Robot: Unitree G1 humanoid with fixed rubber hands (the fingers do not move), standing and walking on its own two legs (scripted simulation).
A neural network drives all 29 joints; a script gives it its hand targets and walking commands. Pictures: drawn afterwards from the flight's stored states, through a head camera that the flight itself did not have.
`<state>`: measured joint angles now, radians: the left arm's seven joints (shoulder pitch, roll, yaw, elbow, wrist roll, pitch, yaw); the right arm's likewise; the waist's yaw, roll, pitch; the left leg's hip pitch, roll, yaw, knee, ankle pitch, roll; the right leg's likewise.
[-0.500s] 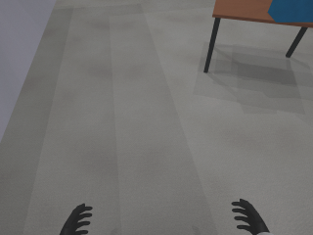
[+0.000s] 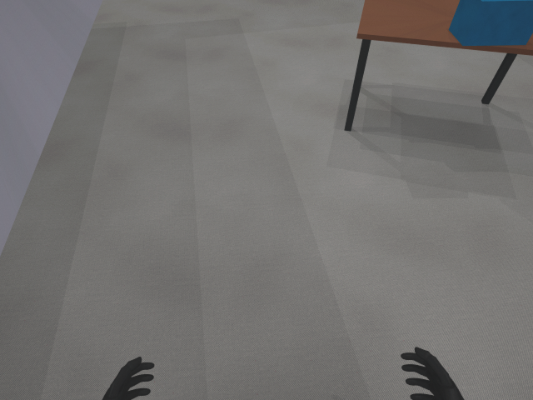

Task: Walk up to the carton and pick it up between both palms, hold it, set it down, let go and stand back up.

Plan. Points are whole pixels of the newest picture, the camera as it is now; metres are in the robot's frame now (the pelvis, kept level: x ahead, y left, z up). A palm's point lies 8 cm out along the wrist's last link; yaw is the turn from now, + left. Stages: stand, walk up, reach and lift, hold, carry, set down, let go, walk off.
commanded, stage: stand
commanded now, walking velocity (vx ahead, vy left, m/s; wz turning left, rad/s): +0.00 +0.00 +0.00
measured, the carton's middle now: (495, 16) +1.59 -1.02 -0.09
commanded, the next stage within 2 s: walk up in 1.60 s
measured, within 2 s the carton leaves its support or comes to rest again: neither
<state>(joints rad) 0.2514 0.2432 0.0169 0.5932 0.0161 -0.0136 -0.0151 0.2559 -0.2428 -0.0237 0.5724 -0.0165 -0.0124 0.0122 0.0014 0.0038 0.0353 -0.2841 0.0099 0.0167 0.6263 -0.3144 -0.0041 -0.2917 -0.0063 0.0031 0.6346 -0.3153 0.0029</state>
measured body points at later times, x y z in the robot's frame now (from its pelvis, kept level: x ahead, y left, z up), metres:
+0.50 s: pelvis +0.00 +0.00 +0.00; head +0.01 +0.00 +0.45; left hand +0.15 +0.25 -0.09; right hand +0.14 -0.25 -0.09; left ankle +0.01 +0.12 -0.73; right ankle +0.02 -0.12 -0.73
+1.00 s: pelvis +0.00 +0.00 +0.00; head +0.00 +0.00 +0.45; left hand +0.13 +0.25 -0.09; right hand +0.13 -0.26 -0.10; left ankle +0.01 +0.12 -0.73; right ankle +0.02 -0.12 -0.73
